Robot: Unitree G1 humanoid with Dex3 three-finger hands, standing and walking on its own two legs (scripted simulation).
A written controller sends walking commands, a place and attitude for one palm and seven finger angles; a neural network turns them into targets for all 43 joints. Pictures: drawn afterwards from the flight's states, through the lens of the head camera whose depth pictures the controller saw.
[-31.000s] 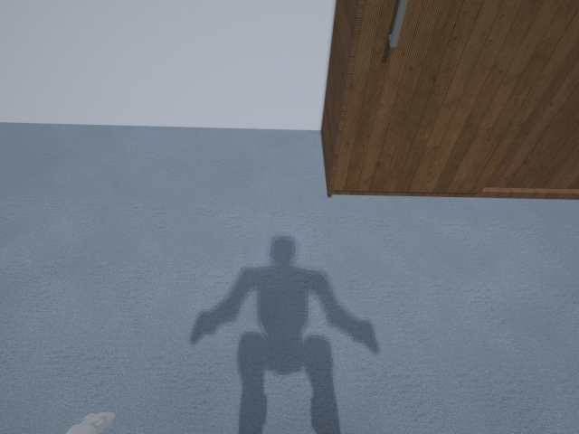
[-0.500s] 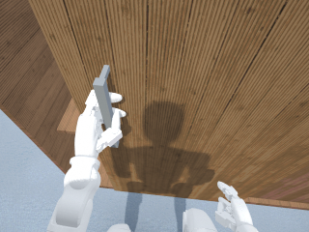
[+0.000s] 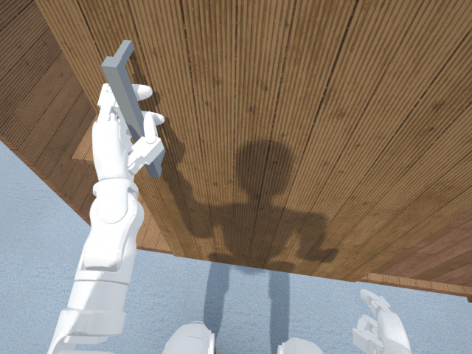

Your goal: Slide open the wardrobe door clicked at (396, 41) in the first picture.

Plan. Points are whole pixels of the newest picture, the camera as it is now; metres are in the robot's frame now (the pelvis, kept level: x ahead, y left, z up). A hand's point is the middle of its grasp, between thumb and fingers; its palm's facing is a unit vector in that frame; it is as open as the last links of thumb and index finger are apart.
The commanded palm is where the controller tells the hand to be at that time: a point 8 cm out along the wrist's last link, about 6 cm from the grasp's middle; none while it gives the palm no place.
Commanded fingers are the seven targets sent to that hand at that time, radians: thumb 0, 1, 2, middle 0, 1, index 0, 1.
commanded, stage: step sideways, sliding the door along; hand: left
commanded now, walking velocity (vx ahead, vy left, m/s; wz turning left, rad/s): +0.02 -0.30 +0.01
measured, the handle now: (143, 120) +0.41 +0.22 +0.13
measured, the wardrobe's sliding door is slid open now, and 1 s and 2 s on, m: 0.24 0.37 0.55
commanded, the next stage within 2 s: none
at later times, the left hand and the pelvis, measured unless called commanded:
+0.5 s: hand (189, 142) +0.37 +0.13 +0.14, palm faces +0.47 -0.88 -0.07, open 6.4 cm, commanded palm +0.33 +0.07 +0.14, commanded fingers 0.00 0.90 0.90 -0.45 -1.40 -0.45 -1.40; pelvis +0.02 -0.10 +0.00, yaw +5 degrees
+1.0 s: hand (245, 151) +0.37 +0.05 +0.14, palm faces +0.40 -0.91 -0.10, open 6.4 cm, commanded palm +0.33 +0.02 +0.14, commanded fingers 0.00 0.90 0.90 -0.45 -1.40 -0.45 -1.40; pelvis +0.04 -0.17 +0.01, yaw +3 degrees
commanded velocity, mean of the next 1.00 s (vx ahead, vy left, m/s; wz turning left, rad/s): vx -0.16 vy -0.15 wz -0.03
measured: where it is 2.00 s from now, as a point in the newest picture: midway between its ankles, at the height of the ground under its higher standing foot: outside the picture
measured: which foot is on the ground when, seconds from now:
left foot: down 0.00-0.36, up 0.38-0.48, down 0.50-1.00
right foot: up 0.00-0.32, down 0.34-0.52, up 0.54-0.98, down 1.00-1.00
